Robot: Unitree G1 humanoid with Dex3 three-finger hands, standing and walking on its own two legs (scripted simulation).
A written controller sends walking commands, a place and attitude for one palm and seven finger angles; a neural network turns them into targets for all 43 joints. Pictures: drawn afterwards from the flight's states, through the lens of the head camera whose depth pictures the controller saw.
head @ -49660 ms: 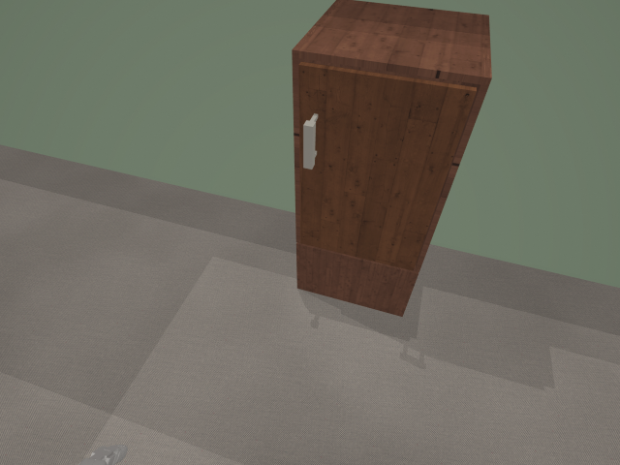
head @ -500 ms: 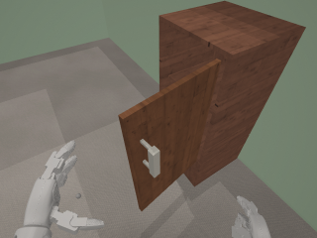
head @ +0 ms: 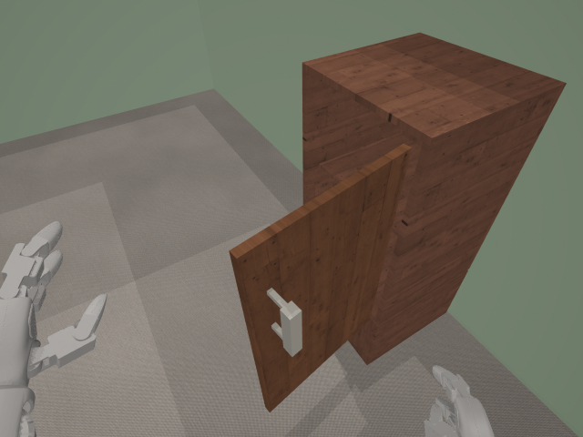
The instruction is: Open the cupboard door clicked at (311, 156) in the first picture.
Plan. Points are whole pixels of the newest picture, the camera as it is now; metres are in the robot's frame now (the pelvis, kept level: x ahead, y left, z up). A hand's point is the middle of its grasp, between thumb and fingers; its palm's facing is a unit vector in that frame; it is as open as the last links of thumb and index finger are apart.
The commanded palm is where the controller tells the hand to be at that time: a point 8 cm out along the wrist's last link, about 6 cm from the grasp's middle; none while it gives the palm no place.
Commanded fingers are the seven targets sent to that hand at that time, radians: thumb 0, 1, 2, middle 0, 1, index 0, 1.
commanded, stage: draw the hand back to the body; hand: left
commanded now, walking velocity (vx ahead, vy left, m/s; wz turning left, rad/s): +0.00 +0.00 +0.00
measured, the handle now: (283, 321) +0.31 +0.06 -0.04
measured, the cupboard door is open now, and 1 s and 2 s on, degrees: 100 100 100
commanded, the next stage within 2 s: step back with the hand held close in 0.44 s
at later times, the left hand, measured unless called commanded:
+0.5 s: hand (83, 320) +0.18 +0.23 +0.17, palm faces +0.44 -0.80 -0.41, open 7.4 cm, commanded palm +0.13 +0.27 +0.18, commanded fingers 0.00 0.90 0.90 -0.20 -0.30 -0.20 -0.30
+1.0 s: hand (65, 339) +0.16 +0.24 +0.17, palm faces +0.33 -0.79 -0.52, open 7.4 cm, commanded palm +0.10 +0.28 +0.18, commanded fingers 0.00 0.90 0.90 -0.20 -0.30 -0.20 -0.30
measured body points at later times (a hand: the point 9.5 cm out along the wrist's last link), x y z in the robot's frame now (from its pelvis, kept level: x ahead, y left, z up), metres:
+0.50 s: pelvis +0.00 -0.03 +0.01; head -0.03 -0.05 +0.46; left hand +0.15 +0.27 +0.19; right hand +0.18 -0.25 -0.08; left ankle +0.01 +0.09 -0.73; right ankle -0.06 -0.12 -0.73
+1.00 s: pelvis -0.05 -0.01 +0.01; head -0.03 -0.02 +0.46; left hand +0.14 +0.28 +0.19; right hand +0.13 -0.27 -0.08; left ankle +0.01 +0.09 -0.73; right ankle -0.06 -0.12 -0.73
